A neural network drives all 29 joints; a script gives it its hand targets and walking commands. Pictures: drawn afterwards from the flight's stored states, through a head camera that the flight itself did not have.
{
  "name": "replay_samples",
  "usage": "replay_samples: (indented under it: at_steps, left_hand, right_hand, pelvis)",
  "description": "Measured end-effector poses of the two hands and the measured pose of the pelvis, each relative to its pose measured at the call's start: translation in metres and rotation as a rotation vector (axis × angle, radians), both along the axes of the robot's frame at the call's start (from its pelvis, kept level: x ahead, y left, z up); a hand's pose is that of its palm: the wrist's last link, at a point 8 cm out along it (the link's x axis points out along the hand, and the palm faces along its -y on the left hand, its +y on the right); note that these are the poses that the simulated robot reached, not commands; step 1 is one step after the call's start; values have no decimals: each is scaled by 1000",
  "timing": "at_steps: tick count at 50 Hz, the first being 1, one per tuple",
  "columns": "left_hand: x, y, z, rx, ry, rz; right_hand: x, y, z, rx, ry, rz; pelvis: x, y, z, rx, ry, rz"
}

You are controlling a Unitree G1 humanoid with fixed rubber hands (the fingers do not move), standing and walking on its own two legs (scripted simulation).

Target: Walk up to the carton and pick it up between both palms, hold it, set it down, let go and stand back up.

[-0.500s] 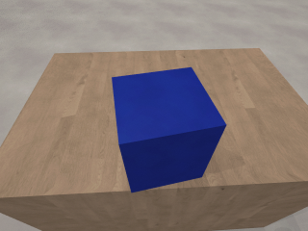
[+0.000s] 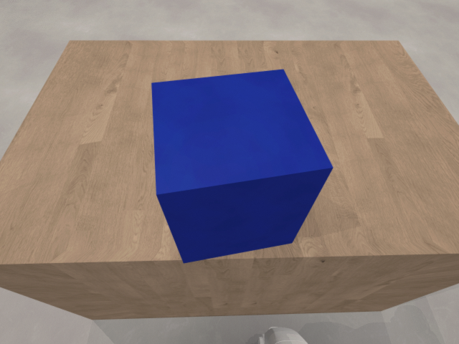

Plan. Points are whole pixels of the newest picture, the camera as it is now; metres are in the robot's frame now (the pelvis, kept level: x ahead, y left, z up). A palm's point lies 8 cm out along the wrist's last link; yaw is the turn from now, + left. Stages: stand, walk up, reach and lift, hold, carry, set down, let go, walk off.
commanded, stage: walk up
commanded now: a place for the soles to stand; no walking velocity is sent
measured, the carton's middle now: (230, 172) +0.38 +0.01 +0.07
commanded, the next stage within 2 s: none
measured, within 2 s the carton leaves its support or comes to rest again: neither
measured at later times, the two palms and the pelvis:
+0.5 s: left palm out of the picture -0.02 +0.14 -0.14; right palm out of the picture +0.06 -0.37 -0.15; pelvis -0.08 -0.11 -0.02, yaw +15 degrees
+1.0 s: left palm out of the picture -0.19 +0.11 -0.14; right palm out of the picture -0.01 -0.31 -0.15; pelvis -0.11 -0.11 -0.01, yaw +17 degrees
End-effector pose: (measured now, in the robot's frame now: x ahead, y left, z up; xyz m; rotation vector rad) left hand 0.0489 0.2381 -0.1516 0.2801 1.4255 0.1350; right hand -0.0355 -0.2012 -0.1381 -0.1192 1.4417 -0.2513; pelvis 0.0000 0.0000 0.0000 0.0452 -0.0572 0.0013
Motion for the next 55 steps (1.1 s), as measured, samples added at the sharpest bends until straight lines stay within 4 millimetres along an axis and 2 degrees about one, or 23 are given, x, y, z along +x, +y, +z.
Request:
replay_samples:
  at_steps: [4,9,12,15,19,24,29,34,38,40,43,49,55]
  left_hand:
    - [32,-7,4,35,-110,-20]
    - [52,-34,5,36,-215,1]
    - [44,-56,6,10,-256,38]
    - [27,-74,7,-10,-271,100]
    - [-2,-91,10,-22,-309,162]
    - [-55,-101,8,-18,-334,248]
    - [-130,-99,-1,2,-268,333]
    - [-205,-95,-7,-15,-124,381]
    - [-243,-99,-4,-38,-65,407]
    - [-254,-104,-3,-35,-50,393]
    - [-258,-112,-3,-32,-51,377]
    - [-243,-131,6,-59,-111,377]
    - [-221,-133,13,-81,-143,338]
  right_hand:
    - [5,-38,-6,-32,-7,60]
    - [39,-97,-20,-62,-91,130]
    - [69,-128,-26,-88,-156,170]
    - [91,-150,-19,-118,-200,217]
    - [104,-164,-11,-123,-210,307]
    - [99,-166,-10,-100,-181,399]
    - [82,-148,-11,-43,-165,458]
    - [42,-126,0,8,-173,424]
    - [9,-118,3,3,-122,407]
    - [3,-115,1,21,-120,414]
    - [6,-111,-7,53,-142,432]
    - [27,-106,-9,88,-200,457]
    - [27,-110,-1,82,-214,437]
  pelvis:
    - [-12,-20,-6,18,-1,32]
    - [-23,-53,-18,5,-6,56]
    - [-33,-70,-23,-38,-27,90]
    - [-43,-83,-21,-38,-35,118]
    - [-57,-97,-19,-46,-29,168]
    - [-75,-109,-20,-54,-21,238]
    - [-93,-112,-23,-72,-15,308]
    - [-107,-109,-16,-51,-27,321]
    - [-106,-108,-10,-44,-16,339]
    - [-106,-109,-9,-35,-14,335]
    - [-106,-111,-13,-29,-21,314]
    - [-108,-109,-8,-48,-28,304]
    - [-106,-106,0,-33,-5,281]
